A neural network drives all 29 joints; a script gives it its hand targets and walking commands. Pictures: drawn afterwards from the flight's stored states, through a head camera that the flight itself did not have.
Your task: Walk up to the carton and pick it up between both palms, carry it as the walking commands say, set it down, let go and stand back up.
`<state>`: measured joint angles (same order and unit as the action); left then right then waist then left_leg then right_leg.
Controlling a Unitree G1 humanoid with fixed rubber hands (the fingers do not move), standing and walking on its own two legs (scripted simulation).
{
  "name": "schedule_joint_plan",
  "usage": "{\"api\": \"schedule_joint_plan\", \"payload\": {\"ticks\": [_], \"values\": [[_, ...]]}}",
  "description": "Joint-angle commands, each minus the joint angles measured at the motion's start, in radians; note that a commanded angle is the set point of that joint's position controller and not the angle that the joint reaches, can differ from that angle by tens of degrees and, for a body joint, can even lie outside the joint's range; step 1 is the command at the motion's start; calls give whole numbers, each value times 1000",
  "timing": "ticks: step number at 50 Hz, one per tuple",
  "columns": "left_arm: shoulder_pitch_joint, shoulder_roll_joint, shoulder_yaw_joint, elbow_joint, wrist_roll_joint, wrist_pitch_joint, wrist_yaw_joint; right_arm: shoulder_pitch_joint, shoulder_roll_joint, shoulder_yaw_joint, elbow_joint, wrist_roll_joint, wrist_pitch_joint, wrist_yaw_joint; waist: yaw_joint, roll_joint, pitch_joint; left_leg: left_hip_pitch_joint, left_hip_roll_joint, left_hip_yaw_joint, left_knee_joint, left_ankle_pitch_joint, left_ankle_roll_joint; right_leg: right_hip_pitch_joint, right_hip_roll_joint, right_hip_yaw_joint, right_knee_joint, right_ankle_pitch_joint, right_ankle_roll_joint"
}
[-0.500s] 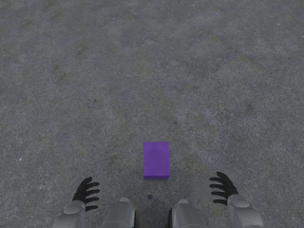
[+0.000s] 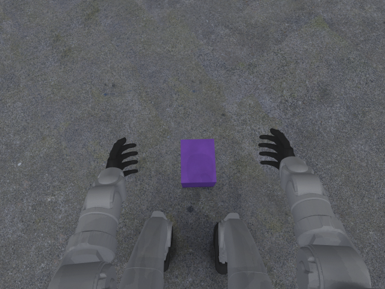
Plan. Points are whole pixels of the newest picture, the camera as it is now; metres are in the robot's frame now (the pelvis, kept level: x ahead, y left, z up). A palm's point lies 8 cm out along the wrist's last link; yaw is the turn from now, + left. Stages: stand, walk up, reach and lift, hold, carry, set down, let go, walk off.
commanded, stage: reach and lift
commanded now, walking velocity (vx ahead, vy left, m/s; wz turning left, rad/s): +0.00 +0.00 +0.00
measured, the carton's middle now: (197, 164) +0.46 +0.00 -0.61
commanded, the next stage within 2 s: none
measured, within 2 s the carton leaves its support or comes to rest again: neither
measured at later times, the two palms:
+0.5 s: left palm (131, 121) +0.46 +0.17 -0.12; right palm (270, 113) +0.49 -0.18 -0.12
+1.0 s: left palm (142, 133) +0.46 +0.17 -0.23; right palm (259, 127) +0.49 -0.18 -0.23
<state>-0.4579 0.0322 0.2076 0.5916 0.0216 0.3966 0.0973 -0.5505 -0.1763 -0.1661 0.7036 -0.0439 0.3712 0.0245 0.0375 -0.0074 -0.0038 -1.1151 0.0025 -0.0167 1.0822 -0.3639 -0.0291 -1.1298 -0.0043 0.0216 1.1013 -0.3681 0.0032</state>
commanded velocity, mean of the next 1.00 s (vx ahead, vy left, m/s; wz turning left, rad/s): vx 0.00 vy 0.00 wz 0.00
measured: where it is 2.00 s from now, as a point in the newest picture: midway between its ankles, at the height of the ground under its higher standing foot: (192, 256)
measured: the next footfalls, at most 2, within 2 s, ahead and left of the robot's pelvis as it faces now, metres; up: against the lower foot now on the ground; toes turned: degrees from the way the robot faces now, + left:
none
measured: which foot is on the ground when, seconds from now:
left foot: down 0.00-1.00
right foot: down 0.00-1.00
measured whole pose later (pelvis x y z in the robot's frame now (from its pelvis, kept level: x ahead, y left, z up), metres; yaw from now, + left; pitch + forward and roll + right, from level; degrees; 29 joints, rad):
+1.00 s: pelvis +0.01 +0.00 -0.09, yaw +0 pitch +51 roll +2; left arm -0.91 0.04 0.34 0.77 0.07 0.04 0.13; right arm -1.02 -0.20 -0.31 0.92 -0.09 0.03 -0.02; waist 0.03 -0.02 -0.16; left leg -1.82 -0.02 -0.03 1.37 -0.44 -0.04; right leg -1.84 0.04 0.07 1.38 -0.43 0.02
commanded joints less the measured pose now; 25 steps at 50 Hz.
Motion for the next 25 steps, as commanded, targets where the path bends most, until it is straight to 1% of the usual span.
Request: {"api": "schedule_joint_plan", "payload": {"ticks": [1, 4, 6, 12, 16, 21, 25], "values": [[-203, 42, 25, -62, 6, -52, 23, -241, -92, -35, -41, -6, -55, -8, -3, -25, -560, 208, -72, 64, -134, -8, -3, 271, 60, -32, -150, 20, -4], [-272, 41, 34, -39, 5, -96, 40, -317, -107, -48, -4, -5, -102, -16, -9, -32, -621, 190, -78, 64, -121, 29, -8, 255, 68, -36, -135, 74, 1], [-308, 48, 45, -21, 6, -129, 48, -357, -109, -49, 14, 1, -134, -22, -6, -42, -665, 173, -83, 66, -113, 61, -11, 254, 74, -37, -128, 116, 5], [-411, 62, 69, 20, 9, -226, 49, -476, -105, -56, 47, 11, -222, -37, 4, -52, -787, 122, -91, 70, -86, 157, -14, 251, 90, -35, -105, 226, 13], [-488, 77, 85, 43, 8, -268, 44, -553, -110, -69, 64, 3, -259, -42, 8, -53, -842, 99, -94, 72, -76, 198, -19, 245, 96, -29, -97, 262, 18], [-598, 89, 106, 65, 15, -308, 41, -653, -118, -103, 96, -18, -296, -43, 3, -44, -900, 91, -97, 70, -67, 248, -28, 216, 98, -22, -90, 288, 24], [-616, 80, 119, 62, 28, -326, 36, -671, -119, -133, 109, -42, -316, -39, -4, -37, -978, 110, -97, 72, -68, 330, -34, 222, 101, -21, -95, 351, 28]]}}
